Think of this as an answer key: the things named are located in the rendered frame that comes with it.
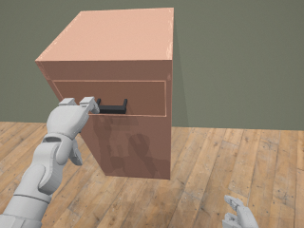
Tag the cabinet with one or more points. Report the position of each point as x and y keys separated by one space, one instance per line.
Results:
x=119 y=45

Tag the right robot hand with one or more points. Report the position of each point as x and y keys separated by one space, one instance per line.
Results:
x=244 y=217

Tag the drawer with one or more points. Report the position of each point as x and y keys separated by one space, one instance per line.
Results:
x=144 y=97

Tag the left robot hand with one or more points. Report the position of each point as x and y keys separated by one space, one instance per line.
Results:
x=68 y=119

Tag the handle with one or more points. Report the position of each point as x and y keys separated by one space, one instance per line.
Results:
x=112 y=109

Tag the robot left forearm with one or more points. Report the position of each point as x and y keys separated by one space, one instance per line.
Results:
x=44 y=176

